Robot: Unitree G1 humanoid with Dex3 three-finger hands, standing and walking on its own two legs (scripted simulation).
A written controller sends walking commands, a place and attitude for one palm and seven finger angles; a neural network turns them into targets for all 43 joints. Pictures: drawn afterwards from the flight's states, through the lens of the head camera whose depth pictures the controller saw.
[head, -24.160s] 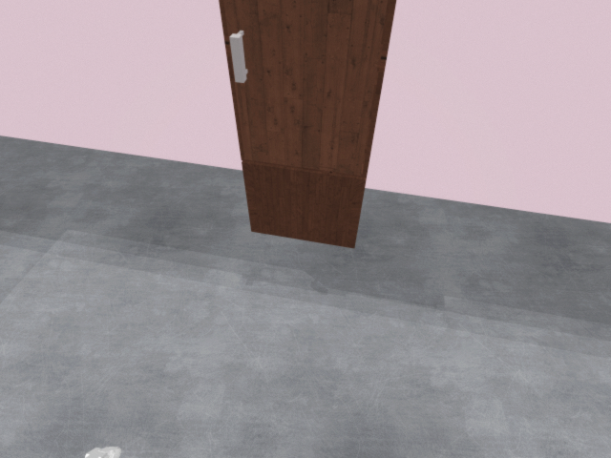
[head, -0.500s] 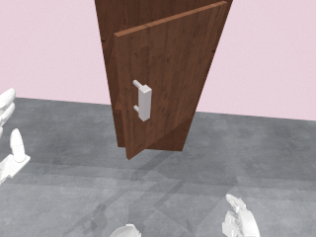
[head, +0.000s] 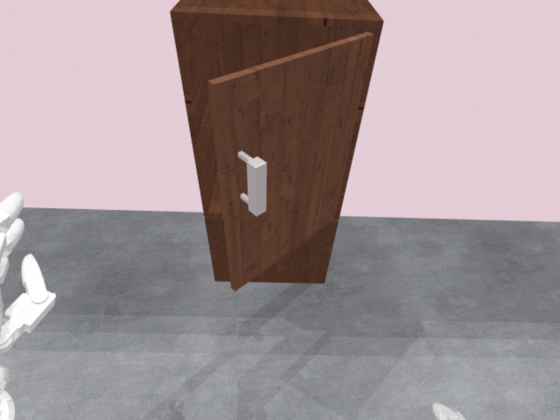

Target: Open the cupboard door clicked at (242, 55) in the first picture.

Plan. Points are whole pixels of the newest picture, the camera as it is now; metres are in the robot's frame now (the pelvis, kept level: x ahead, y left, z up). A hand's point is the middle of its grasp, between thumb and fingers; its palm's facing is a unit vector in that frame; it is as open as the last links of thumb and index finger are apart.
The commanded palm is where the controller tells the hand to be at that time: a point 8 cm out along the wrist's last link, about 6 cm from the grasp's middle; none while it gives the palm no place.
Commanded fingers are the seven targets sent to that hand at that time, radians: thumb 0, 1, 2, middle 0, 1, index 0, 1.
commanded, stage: stop stepping back and stand still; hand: left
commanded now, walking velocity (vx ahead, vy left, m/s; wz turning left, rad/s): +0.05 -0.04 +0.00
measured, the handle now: (250, 182) +0.55 +0.10 +0.04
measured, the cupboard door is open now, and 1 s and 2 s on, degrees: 43 43 43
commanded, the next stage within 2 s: let the arm hang, fingers relaxed in 0.24 s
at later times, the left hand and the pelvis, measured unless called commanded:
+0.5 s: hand (101, 409) +0.16 +0.26 -0.07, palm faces +0.10 -0.91 -0.41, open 7.4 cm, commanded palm none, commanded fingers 0.00 0.90 0.90 -0.20 -0.30 -0.20 -0.30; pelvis -0.02 +0.02 -0.01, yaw +2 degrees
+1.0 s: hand out of the picture -0.09 +0.21 -0.16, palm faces +0.08 -0.97 -0.24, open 7.3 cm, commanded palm none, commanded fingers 0.00 0.90 0.90 -0.20 -0.30 -0.20 -0.30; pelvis -0.02 +0.02 +0.00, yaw +3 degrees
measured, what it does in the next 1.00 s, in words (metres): steps on the spot: left foot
